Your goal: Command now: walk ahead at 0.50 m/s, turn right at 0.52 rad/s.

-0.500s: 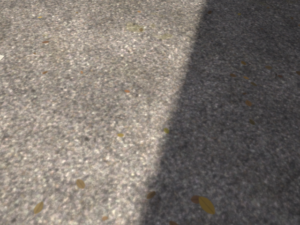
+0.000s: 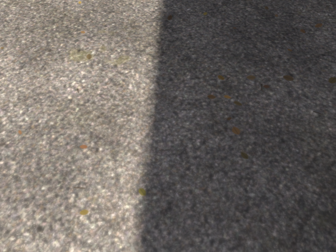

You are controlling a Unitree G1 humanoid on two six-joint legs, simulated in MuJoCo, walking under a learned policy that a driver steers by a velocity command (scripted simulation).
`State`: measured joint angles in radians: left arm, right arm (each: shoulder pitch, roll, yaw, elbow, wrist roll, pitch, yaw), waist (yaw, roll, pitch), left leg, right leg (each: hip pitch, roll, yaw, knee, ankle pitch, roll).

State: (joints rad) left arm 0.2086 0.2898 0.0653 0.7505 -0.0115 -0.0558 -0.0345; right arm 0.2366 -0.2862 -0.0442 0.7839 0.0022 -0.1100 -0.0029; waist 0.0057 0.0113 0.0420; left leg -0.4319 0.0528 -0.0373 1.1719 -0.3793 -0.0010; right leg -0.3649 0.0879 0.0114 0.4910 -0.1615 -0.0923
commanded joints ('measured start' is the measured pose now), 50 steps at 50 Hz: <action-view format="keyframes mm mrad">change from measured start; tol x16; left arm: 1 4 116 30 -81 8 -11 14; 16 64 67 26 -120 7 43 71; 18 359 116 19 -80 -5 38 60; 21 114 169 43 -97 -5 93 79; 50 15 47 -9 -83 26 50 53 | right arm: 1 5 -115 -37 -88 -15 -5 -5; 10 -234 -67 -21 -166 -8 0 5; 18 16 -190 -62 -137 -18 22 4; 25 -168 -85 -21 -132 -32 66 2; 50 -74 -64 -5 69 -12 86 -7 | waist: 1 -23 -62 -95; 15 -39 -123 -139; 18 30 275 -453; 23 23 118 -116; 32 29 119 -146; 35 -75 -204 -114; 50 -19 -15 -69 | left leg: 1 -184 60 -37 -76 64 -22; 9 -41 -69 11 -584 469 -69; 14 49 -80 -48 -723 408 -15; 17 676 387 -462 -670 1120 259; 18 670 438 -635 -721 808 319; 20 464 286 -400 -782 496 236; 23 173 165 -203 -868 450 209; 28 190 172 -130 -852 574 244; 34 11 55 -51 -734 23 55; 50 239 5 17 -707 311 -7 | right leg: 1 193 -255 347 -257 216 -207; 15 189 -124 357 116 282 -8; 16 83 -56 290 351 71 38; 17 -153 77 207 633 -619 98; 19 -284 -37 168 838 -474 150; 32 214 -85 -7 8 -31 101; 34 298 -248 189 -105 94 23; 36 32 -244 208 -167 -257 -23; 50 120 -144 95 -45 68 48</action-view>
